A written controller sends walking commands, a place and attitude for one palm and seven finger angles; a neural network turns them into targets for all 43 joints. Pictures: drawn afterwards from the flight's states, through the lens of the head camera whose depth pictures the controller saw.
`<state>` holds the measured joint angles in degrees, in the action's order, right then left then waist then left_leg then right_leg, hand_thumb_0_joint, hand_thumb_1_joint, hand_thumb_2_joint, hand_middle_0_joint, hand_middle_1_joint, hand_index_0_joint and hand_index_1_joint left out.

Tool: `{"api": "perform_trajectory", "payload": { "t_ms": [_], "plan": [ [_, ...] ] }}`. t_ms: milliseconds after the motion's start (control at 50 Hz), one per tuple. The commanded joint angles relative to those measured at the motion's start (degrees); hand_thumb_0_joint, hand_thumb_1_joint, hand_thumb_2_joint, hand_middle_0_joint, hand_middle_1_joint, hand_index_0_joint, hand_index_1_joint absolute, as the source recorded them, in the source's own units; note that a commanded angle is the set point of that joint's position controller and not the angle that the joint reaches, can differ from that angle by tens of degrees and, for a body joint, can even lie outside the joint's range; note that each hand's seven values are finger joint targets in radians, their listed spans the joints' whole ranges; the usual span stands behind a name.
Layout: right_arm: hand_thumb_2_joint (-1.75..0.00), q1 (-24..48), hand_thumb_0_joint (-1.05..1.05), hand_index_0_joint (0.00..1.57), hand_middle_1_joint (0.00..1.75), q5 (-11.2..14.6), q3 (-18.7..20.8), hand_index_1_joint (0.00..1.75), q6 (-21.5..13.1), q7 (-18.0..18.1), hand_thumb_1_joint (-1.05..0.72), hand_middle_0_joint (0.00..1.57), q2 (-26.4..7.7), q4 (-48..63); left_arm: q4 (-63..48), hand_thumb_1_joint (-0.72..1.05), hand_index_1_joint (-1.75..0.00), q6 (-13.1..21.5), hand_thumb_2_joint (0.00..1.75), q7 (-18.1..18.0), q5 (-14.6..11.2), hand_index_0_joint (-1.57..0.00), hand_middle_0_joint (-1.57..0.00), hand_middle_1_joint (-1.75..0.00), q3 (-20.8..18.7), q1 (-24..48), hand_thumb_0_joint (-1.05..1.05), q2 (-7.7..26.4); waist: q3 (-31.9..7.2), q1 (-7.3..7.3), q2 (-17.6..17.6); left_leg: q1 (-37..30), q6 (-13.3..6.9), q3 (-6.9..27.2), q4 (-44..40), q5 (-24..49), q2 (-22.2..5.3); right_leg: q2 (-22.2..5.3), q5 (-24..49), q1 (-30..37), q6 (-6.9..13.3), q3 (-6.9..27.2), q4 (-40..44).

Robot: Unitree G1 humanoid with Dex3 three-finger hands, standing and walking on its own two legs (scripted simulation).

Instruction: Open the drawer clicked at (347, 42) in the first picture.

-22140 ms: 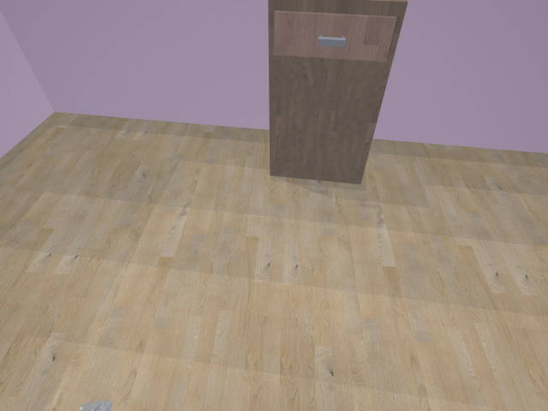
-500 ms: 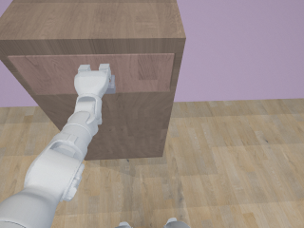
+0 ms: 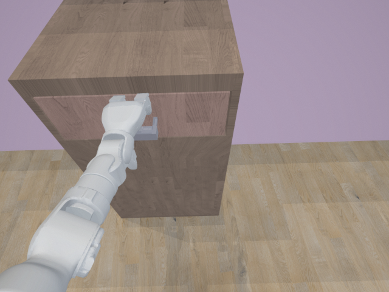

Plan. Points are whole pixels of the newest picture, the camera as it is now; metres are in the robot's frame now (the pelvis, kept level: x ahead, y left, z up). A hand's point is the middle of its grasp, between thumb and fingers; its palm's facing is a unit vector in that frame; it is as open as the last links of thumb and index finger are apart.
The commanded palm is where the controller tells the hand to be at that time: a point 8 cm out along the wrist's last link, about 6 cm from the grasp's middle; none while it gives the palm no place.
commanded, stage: lift the fingers back up to retry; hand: left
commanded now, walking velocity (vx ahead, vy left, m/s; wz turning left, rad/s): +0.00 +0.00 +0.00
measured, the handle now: (137, 127) +0.51 +0.13 +0.01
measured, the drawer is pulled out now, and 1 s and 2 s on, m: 0.00 0.00 0.00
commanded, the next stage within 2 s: re-aim the fingers above the handle in 0.18 s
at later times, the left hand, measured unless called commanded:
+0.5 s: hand (129, 126) +0.46 +0.13 +0.07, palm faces -0.03 -0.03 -1.00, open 13.8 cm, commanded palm +0.44 +0.14 +0.13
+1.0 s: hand (129, 128) +0.45 +0.13 +0.07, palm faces -0.03 -0.03 -1.00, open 13.8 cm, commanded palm +0.43 +0.14 +0.13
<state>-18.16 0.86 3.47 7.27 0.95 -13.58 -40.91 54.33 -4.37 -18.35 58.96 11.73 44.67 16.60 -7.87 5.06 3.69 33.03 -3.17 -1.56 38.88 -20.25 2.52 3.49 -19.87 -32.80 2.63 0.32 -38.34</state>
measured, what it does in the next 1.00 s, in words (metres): stands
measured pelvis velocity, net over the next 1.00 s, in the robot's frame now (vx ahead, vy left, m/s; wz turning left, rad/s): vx -0.01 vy -0.02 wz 0.00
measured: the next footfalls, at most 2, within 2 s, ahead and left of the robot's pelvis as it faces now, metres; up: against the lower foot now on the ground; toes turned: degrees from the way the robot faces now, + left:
none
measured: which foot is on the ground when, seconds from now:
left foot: down 0.00-1.00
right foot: down 0.00-1.00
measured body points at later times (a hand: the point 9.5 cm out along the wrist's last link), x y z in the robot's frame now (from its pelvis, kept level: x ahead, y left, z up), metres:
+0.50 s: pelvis +0.00 -0.02 +0.01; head +0.05 -0.04 +0.45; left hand +0.45 +0.13 +0.13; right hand +0.08 -0.28 -0.13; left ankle -0.02 +0.08 -0.72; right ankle -0.02 -0.09 -0.72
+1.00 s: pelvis -0.01 -0.02 +0.01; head +0.03 -0.04 +0.46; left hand +0.45 +0.13 +0.13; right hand +0.06 -0.29 -0.13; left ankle -0.02 +0.08 -0.72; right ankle -0.02 -0.09 -0.72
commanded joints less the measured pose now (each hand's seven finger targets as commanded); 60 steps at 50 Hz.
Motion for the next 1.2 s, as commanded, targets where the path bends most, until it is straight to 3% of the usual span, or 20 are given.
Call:
{"api": "perform_trajectory", "payload": {
  "t_ms": [0,60,80,140,280,320,380,440,540,640,660,700,740,820,840,920,960,1000,1140,1180],
  "plan": [
    [-0.9,-1.78,0.0,0.2,0.3,0.0,2.17,0.3,-0.25,0.59,-0.9,0.2,-7.59,4.77,-15.1,-0.5,-1.2,-1.64,0.3,-2.61,0.29,-0.3,-0.3,-1.2,-3.22,34.8,0.0,10.12,-23.64,1.39,-3.21,-19.29,0.83,1.49,-2.39,30.77,-1.52,-0.28,26.04,10.27,-0.25,-0.12,4.25],
    [-0.9,-0.49,0.0,0.2,0.3,0.36,1.6,0.3,0.12,1.09,-0.9,0.2,-7.9,5.18,-11.19,-0.5,-1.2,-2.36,0.3,-0.72,-0.21,-0.3,-0.3,-1.2,-3.21,32.45,0.0,10.41,-19.87,1.27,-5.94,-15.39,0.37,0.56,-3.96,25.45,-0.93,-1.04,25.94,12.39,-0.48,0.9,5.5],
    [-0.9,-0.3,0.0,0.2,0.3,0.37,1.55,0.3,0.19,1.27,-0.9,0.2,-8.04,5.46,-11.8,-0.5,-1.2,-1.96,0.3,-0.35,-0.1,-0.3,-0.3,-1.2,-4.41,32.02,0.0,11.92,-20.59,0.82,-6.29,-15.37,0.36,0.65,-4.27,24.85,-0.83,-1.15,25.72,13.26,-0.47,1.04,5.43],
    [-0.9,0.49,0.0,0.2,0.3,0.18,1.71,0.3,0.05,1.15,-0.9,0.2,-7.39,6.74,-14.19,-0.5,-1.2,0.07,0.3,0.96,-0.41,-0.3,-0.3,-1.2,-2.45,30.58,0.0,9.12,-22.18,0.07,-4.5,-16.99,0.37,0.38,-3.95,27.62,-0.7,-1.39,27.87,14.63,-0.22,1.1,5.27],
    [-0.9,1.86,0.0,0.2,0.3,0.47,1.02,0.3,0.6,1.22,-0.9,0.2,-7.62,6.94,-10.37,-0.5,-1.2,-1.33,0.3,1.16,0.64,-0.3,-0.3,-1.2,-3.19,27.58,0.0,11.01,-17.98,-0.1,-6.5,-12.88,0.41,-0.46,-4.83,21.84,-0.42,-1.85,25.46,14.41,-0.7,1.85,6.16],
    [-0.9,1.81,0.0,0.2,0.3,0.44,1.05,0.3,0.58,1.48,-0.9,0.2,-7.7,7.14,-11.1,-0.5,-1.2,-1.41,0.3,1.45,0.63,-0.3,-0.3,-1.2,-4.44,27.81,0.0,12.91,-19.71,-0.49,-5.5,-12.98,0.33,-0.69,-4.79,21.81,-0.25,-2.05,26.4,16.04,-0.74,2.36,6.1],
    [-0.9,1.44,0.0,0.2,0.3,0.47,1.35,0.3,0.49,1.45,-0.9,0.2,-7.62,7.02,-12.75,-0.5,-1.2,-0.45,0.3,2.51,0.23,-0.3,-0.3,-1.2,-2.68,28.77,0.0,10.98,-20.02,0.31,-4.79,-14.2,0.25,-0.52,-4.52,22.92,-0.31,-2.02,27.77,15.6,-0.77,2.25,6.07],
    [-0.9,1.51,0.0,0.2,0.3,0.3,1.63,0.3,0.24,1.29,-0.9,0.2,-7.48,7.34,-14.87,-0.5,-1.2,1.14,0.3,3.4,-0.5,-0.3,-0.3,-1.2,-2.57,27.24,0.0,10.3,-22.05,-0.29,-4.23,-15.16,0.27,-0.52,-4.33,24.69,-0.14,-2.14,30.07,17.29,-0.73,2.51,5.99],
    [-0.9,1.49,0.0,0.2,0.3,0.49,1.55,0.3,0.16,1.14,-0.9,0.2,-7.65,6.7,-13.62,-0.5,-1.2,1.9,0.3,2.14,0.15,-0.3,-0.3,-1.2,-4.61,26.0,0.0,12.57,-18.68,-0.62,-5.53,-13.14,0.37,-0.28,-4.81,22.28,-0.14,-1.9,26.68,15.72,-0.6,2.38,6.37],
    [-0.9,1.46,0.0,0.2,0.3,0.29,1.57,0.3,-0.23,1.17,-0.9,0.2,-7.65,6.24,-13.16,-0.5,-1.2,0.82,0.3,0.12,0.67,-0.3,-0.3,-1.2,-6.98,27.76,0.0,15.51,-20.59,-1.26,-4.46,-12.45,0.39,-0.73,-5.27,20.89,-0.17,-2.08,25.81,17.26,-0.62,2.83,6.45],
    [-0.9,1.52,0.0,0.2,0.3,0.38,1.45,0.3,-0.15,1.19,-0.9,0.2,-7.71,6.23,-13.14,-0.5,-1.2,0.55,0.3,-0.03,0.95,-0.3,-0.3,-1.2,-6.96,27.53,0.0,16.01,-21.25,-1.2,-4.54,-12.18,0.34,-0.77,-5.38,20.96,-0.12,-2.07,26.53,17.82,-0.74,3.08,6.23],
    [-0.9,1.73,0.0,0.2,0.3,0.57,1.53,0.3,-0.24,0.98,-0.9,0.2,-7.5,6.33,-12.39,-0.5,-1.2,-0.15,0.3,0.43,0.48,-0.3,-0.3,-1.2,-4.13,26.43,0.0,12.1,-19.83,-0.76,-4.42,-12.71,0.4,-0.94,-5.54,21.17,-0.14,-1.98,26.92,16.85,-0.8,2.74,6.63],
    [-0.9,1.75,0.0,0.2,0.3,0.52,1.59,0.3,-0.23,0.97,-0.9,0.2,-7.79,6.49,-11.38,-0.5,-1.2,-0.35,0.3,1.11,0.16,-0.3,-0.3,-1.2,-5.13,25.21,0.0,12.95,-20.13,-1.13,-5.53,-12.68,0.37,-0.89,-5.83,21.33,-0.16,-2.01,26.95,18.0,-0.78,2.72,6.9],
    [-0.9,1.73,0.0,0.2,0.3,0.75,1.32,0.3,-0.48,1.37,-0.9,0.2,-7.97,6.37,-11.62,-0.5,-1.2,-0.09,0.3,2.45,-0.19,-0.3,-0.3,-1.2,-3.49,26.7,0.0,12.12,-17.7,0.07,-6.96,-11.83,0.02,-0.92,-6.33,18.28,-0.09,-2.38,25.32,16.96,-1.29,3.22,7.96],
    [-0.9,1.58,0.0,0.2,0.3,0.63,1.43,0.3,-0.53,1.48,-0.9,0.2,-8.08,6.49,-11.98,-0.5,-1.2,0.59,0.3,2.61,-0.22,-0.3,-0.3,-1.2,-6.1,25.93,0.0,14.76,-19.26,-0.84,-7.46,-11.77,0.05,-1.01,-6.23,19.09,-0.11,-2.56,26.44,18.9,-1.22,3.5,7.73],
    [-0.9,1.54,0.0,0.2,0.3,0.9,1.09,0.3,-0.82,1.74,-0.9,0.2,-7.92,6.53,-11.36,-0.5,-1.2,1.69,0.3,2.51,0.56,-0.3,-0.3,-1.2,-5.01,26.53,0.0,14.54,-16.12,-0.15,-6.08,-10.68,0.2,-0.79,-6.4,16.52,-0.06,-2.37,22.25,15.64,-1.12,3.2,7.91],
    [-0.9,1.03,0.0,0.2,0.3,0.67,1.31,0.3,-1.23,1.74,-0.9,0.2,-7.93,6.38,-12.68,-0.5,-1.2,2.36,0.3,1.81,0.63,-0.3,-0.3,-1.2,-6.57,27.94,0.0,16.29,-18.72,-0.6,-4.36,-11.89,0.15,-0.87,-5.98,17.61,-0.22,-2.4,22.57,16.05,-1.0,3.51,7.56],
    [-0.9,1.14,0.0,0.2,0.3,0.76,1.21,0.3,-1.32,1.68,-0.9,0.2,-7.78,6.5,-11.83,-0.5,-1.2,2.21,0.3,1.42,0.5,-0.3,-0.3,-1.2,-4.95,28.0,0.0,14.34,-18.16,-0.07,-5.11,-11.28,0.26,-0.68,-5.78,17.25,-0.1,-2.27,22.2,15.37,-1.04,3.17,7.32],
    [-0.9,0.09,0.0,0.2,0.3,0.68,1.58,0.3,-1.55,1.34,-0.9,0.2,-8.15,6.08,-10.05,-0.5,-1.2,1.71,0.3,1.57,0.05,-0.3,-0.3,-1.2,-5.75,28.42,0.0,14.8,-20.42,0.06,-4.89,-12.1,0.28,-0.52,-4.85,19.39,-0.13,-2.04,23.86,15.51,-0.86,2.83,6.73],
    [-0.9,-0.19,0.0,0.2,0.3,0.82,1.44,0.3,-1.5,1.32,-0.9,0.2,-8.22,5.79,-8.97,-0.5,-1.2,1.35,0.3,1.95,-0.11,-0.3,-0.3,-1.2,-3.63,29.28,0.0,12.76,-17.83,1.22,-5.21,-11.7,0.23,-0.37,-4.92,18.02,-0.3,-1.93,22.22,13.07,-1.05,2.54,7.1]
  ]
}}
